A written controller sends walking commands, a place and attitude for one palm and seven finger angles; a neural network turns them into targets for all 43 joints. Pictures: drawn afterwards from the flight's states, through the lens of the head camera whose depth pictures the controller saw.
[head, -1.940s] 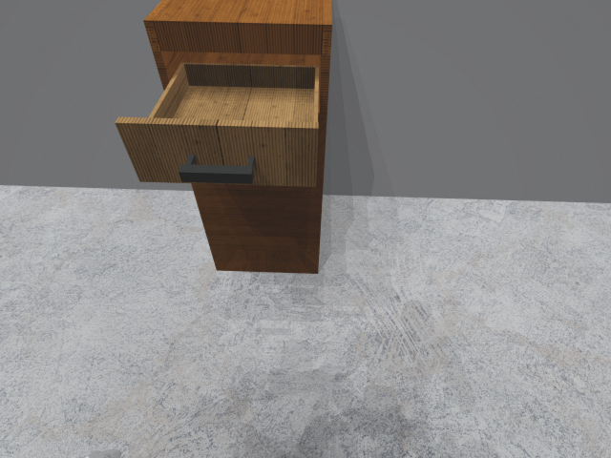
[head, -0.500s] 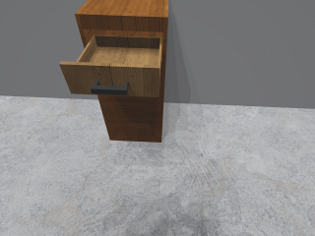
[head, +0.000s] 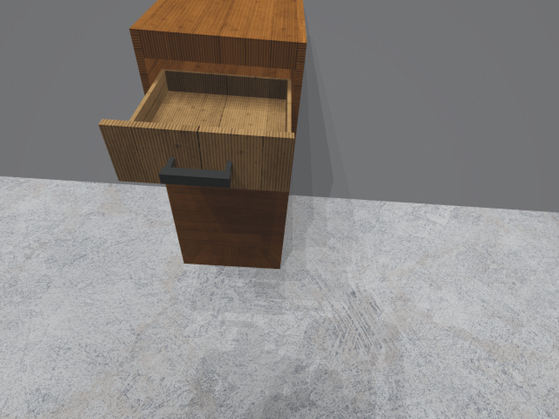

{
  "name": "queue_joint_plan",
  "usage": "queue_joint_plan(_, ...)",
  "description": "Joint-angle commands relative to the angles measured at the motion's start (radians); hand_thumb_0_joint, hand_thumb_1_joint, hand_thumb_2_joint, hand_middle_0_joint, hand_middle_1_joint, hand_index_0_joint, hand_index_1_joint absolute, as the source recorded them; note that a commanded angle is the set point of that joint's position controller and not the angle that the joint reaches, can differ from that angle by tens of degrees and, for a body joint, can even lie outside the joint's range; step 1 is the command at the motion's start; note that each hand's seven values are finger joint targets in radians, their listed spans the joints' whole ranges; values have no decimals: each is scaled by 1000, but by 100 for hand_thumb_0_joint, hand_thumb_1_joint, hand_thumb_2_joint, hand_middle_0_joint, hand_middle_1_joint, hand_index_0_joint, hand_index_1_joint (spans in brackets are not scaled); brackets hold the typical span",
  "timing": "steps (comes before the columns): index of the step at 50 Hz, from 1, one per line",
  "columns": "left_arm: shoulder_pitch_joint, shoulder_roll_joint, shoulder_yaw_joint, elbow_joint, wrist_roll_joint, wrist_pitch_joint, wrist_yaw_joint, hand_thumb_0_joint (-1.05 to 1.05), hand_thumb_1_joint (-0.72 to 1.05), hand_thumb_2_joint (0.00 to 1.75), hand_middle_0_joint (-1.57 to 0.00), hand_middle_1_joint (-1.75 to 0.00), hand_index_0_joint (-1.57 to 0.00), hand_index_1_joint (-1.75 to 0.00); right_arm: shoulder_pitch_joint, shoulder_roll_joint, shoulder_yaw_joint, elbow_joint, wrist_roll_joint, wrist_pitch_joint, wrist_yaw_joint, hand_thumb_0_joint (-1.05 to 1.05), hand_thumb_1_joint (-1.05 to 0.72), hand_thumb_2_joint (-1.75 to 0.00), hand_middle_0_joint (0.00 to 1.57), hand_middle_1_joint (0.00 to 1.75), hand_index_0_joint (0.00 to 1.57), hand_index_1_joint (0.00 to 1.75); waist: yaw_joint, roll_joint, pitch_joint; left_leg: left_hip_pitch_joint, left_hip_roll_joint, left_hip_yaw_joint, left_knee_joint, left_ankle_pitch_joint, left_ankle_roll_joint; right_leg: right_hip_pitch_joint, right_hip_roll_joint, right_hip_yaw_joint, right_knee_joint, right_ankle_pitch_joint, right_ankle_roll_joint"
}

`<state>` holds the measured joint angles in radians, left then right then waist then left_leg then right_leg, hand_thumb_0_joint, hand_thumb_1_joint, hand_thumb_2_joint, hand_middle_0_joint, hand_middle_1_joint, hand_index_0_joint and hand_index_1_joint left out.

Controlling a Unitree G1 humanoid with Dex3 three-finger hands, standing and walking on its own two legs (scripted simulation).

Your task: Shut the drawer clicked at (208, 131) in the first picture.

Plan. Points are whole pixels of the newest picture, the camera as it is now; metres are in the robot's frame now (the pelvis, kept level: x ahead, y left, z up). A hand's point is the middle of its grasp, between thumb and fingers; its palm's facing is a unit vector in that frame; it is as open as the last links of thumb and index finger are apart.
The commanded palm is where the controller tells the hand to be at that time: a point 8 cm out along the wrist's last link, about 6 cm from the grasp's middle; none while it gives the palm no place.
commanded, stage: take the last steps up to it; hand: left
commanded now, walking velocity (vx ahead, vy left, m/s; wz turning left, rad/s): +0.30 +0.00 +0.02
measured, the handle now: (198, 170) +0.54 +0.20 +0.04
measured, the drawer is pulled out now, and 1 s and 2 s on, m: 0.30 0.30 0.30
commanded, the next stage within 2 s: come to a stop and stand still in 0.48 s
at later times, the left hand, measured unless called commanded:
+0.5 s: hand (196, 377) +0.23 +0.15 -0.16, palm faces +0.08 -0.97 -0.21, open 7.3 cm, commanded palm none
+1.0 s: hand out of the picture +0.16 +0.18 -0.17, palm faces +0.07 -0.98 -0.20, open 7.4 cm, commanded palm none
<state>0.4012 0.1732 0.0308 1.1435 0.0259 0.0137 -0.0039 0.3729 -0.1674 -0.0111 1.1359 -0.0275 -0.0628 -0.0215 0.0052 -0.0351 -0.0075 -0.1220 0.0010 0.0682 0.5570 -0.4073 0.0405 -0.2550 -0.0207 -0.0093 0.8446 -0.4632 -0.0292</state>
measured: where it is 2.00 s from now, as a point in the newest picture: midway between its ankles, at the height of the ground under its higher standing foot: outside the picture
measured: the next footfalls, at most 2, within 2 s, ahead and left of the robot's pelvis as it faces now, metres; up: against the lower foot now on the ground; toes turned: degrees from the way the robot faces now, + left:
right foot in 0.32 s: +0.26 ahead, -0.12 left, +0.00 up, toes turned -7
left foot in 0.68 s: +0.31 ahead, +0.10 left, +0.00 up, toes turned +9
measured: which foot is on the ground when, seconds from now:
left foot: down 0.00-0.32, up 0.34-0.66, down 0.68-1.00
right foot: up 0.00-0.30, down 0.32-0.80, up 0.82-1.00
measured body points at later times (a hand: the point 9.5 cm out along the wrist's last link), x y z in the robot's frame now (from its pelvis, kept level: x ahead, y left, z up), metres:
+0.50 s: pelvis +0.15 -0.03 +0.00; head +0.15 -0.03 +0.45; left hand +0.22 +0.20 -0.15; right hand +0.12 -0.25 -0.16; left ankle +0.13 +0.09 -0.66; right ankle +0.22 -0.12 -0.73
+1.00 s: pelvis +0.19 +0.00 +0.01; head +0.21 +0.01 +0.45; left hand +0.15 +0.23 -0.16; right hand +0.29 -0.22 -0.14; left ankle +0.27 +0.10 -0.73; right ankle +0.17 -0.12 -0.70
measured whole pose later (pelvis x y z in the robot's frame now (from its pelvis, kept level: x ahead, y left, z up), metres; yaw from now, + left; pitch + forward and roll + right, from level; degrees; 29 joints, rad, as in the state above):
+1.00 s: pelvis +0.19 +0.00 +0.01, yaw +0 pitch -2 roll +0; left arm 0.33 0.16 0.04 1.08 0.03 0.05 0.04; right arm 0.11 -0.13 -0.04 1.04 -0.02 0.00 -0.05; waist 0.04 -0.02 0.08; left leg -0.29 0.03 0.17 0.45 -0.12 0.06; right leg -0.32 -0.04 -0.03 0.83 -0.47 0.02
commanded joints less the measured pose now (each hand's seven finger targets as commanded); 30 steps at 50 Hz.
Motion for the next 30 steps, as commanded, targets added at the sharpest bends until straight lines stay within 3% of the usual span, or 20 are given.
queue_joint_plan(1, -198, 52, 26, -150, -4, -55, -5, 0, 90, 90, -20, -30, -20, -30, 203, -128, -19, 23, 3, -24, -28, 0, -90, -90, 20, 30, 20, 30, -57, 102, 208, 156, 334, -340, -321, 576, 207, -481, -77, 6, 288, 27, -8)
queue_joint_plan(3, -185, 30, 26, -146, -5, -47, -17, 0, 90, 90, -20, -30, -20, -30, 188, -98, -14, 27, 10, -36, -33, 0, -90, -90, 20, 30, 20, 30, -34, 147, 178, 158, 275, -250, -346, 598, 181, -451, -77, -26, 235, 110, 4)
queue_joint_plan(6, -235, 11, 22, -166, -6, -42, -23, 0, 90, 90, -20, -30, -20, -30, 205, -82, -17, 40, 9, -40, -34, 0, -90, -90, 20, 30, 20, 30, -33, 145, 166, 142, 228, -157, -364, 615, 154, -406, -70, -73, 74, 192, 8)
queue_joint_plan(8, -273, 3, 21, -177, -9, -44, -23, 0, 90, 90, -20, -30, -20, -30, 207, -77, -20, 50, 6, -35, -32, 0, -90, -90, 20, 30, 20, 30, -39, 151, 159, 116, 216, -119, -362, 622, 138, -318, -51, -105, -56, 228, -2)
queue_joint_plan(11, -276, 9, 27, -177, -8, -44, -19, 0, 90, 90, -20, -30, -20, -30, 205, -86, -27, 67, 5, -26, -32, 0, -90, -90, 20, 30, 20, 30, -25, 148, 162, 75, 234, -101, -325, 690, 133, -193, -22, -114, -148, 250, -28)
queue_joint_plan(13, -175, 36, 36, -150, -5, -51, -13, 0, 90, 90, -20, -30, -20, -30, 200, -95, -31, 72, 6, -19, -30, 0, -90, -90, 20, 30, 20, 30, 23, 120, 99, 82, 224, -76, -166, 846, 113, -39, 13, -133, -219, 254, -46)
queue_joint_plan(14, -70, 56, 43, -117, 0, -59, -8, 0, 90, 90, -20, -30, -20, -30, 197, -95, -32, 68, 12, -16, -29, 0, -90, -90, 20, 30, 20, 30, 68, 96, 51, 41, 191, -54, -23, 842, 85, 112, 31, -147, -283, 310, -50)
queue_joint_plan(15, 60, 119, 61, -83, 6, -74, 1, 0, 90, 90, -20, -30, -20, -30, 201, -72, -31, 57, 20, -15, -21, 0, -90, -90, 20, 30, 20, 30, 120, 15, -25, -126, 153, -39, 217, 648, 49, 346, -77, -22, -321, 332, -91)
queue_joint_plan(16, 175, 216, 86, -60, 4, -80, 16, 0, 90, 90, -20, -30, -20, -30, 246, -22, -26, 26, 31, -21, -13, 0, -90, -90, 20, 30, 20, 30, 129, -187, -163, -344, 0, 29, 569, 67, 6, 522, -372, 391, -432, 412, -210)
queue_joint_plan(17, 168, 238, 85, -53, -18, -74, 18, 0, 90, 90, -20, -30, -20, -30, 195, -30, -32, 11, 30, -14, -16, 0, -90, -90, 20, 30, 20, 30, 110, -117, -149, -398, 6, -45, 770, -170, 18, 436, -463, 500, -539, 382, -276)
queue_joint_plan(18, 62, 195, 77, -83, -20, -70, 24, 0, 90, 90, -20, -30, -20, -30, 130, -21, -43, -11, 23, -4, -10, 0, -90, -90, 20, 30, 20, 30, 84, -38, -57, -427, 52, -71, 810, -96, 23, 292, -426, 434, -580, 289, -252)
queue_joint_plan(19, -25, 158, 65, -105, -15, -69, 29, 0, 90, 90, -20, -30, -20, -30, 92, -6, -38, -24, 14, 5, -4, 0, -90, -90, 20, 30, 20, 30, 53, -64, 46, -440, 105, -87, 809, -47, 16, 122, -408, 373, -606, 185, -236)
queue_joint_plan(20, -89, 101, 48, -121, -10, -70, 34, 0, 90, 90, -20, -30, -20, -30, 82, 4, -39, -26, 4, 20, 1, 0, -90, -90, 20, 30, 20, 30, 15, -47, 103, -405, 131, -92, 765, -1, 7, -10, -365, 268, -631, 161, -206)
queue_joint_plan(22, -140, 66, 33, -136, -1, -73, 38, 0, 90, 90, -20, -30, -20, -30, 123, 26, -36, -20, -1, 44, 5, 0, -90, -90, 20, 30, 20, 30, -42, -55, 107, -315, 137, -58, 626, 29, -20, -141, -303, 116, -660, 210, -162)
queue_joint_plan(24, -154, 88, 34, -138, 2, -71, 37, 0, 90, 90, -20, -30, -20, -30, 137, 43, -35, -26, 2, 53, 9, 0, -90, -90, 20, 30, 20, 30, -67, -50, 87, -233, 136, -21, 467, 58, -38, -206, -270, 35, -666, 222, -152)
queue_joint_plan(27, -125, 97, 39, -135, 1, -62, 27, 0, 90, 90, -20, -30, -20, -30, 58, 33, -35, -63, 1, 52, 18, 0, -90, -90, 20, 30, 20, 30, -37, -73, 111, -205, 109, 26, 298, 108, -49, -206, -237, 44, -691, 71, -145)
queue_joint_plan(29, -99, 111, 42, -127, 1, -59, 24, 0, 90, 90, -20, -30, -20, -30, 13, 20, -36, -83, 3, 42, 21, 0, -90, -90, 20, 30, 20, 30, -22, -62, 116, -171, 92, 38, 200, 116, -52, -181, -235, 61, -675, 46, -145)
queue_joint_plan(30, -107, 106, 39, -124, -1, -52, 25, 0, 90, 90, -20, -30, -20, -30, 9, 19, -32, -78, 4, 40, 16, 0, -90, -90, 20, 30, 20, 30, -27, -68, 126, -140, 83, 39, 139, 136, -55, -176, -221, 48, -656, 55, -132)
